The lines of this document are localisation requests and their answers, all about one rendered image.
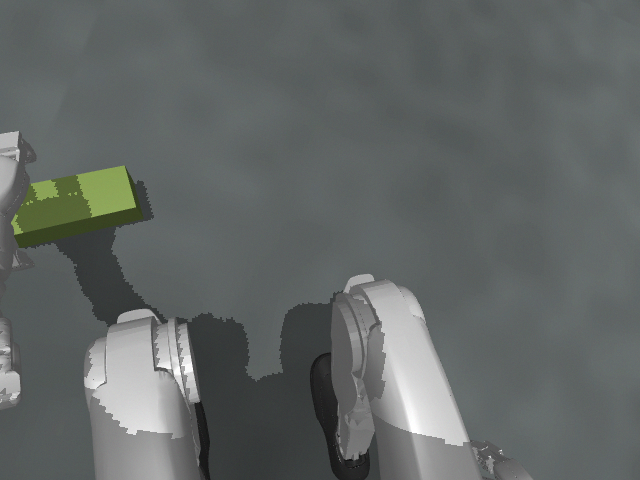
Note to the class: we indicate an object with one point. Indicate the carton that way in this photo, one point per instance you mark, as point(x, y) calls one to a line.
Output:
point(77, 204)

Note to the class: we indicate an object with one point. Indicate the left robot hand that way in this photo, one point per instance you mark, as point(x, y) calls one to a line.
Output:
point(15, 153)

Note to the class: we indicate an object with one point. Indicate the right robot foot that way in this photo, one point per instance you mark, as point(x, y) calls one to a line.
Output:
point(325, 405)

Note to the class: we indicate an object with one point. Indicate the right robot hand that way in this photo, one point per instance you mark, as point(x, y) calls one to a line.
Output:
point(492, 460)

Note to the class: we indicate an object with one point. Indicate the left robot arm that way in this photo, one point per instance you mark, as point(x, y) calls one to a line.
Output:
point(11, 391)

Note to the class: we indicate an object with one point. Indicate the left robot foot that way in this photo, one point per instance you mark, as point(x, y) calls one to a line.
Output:
point(204, 441)

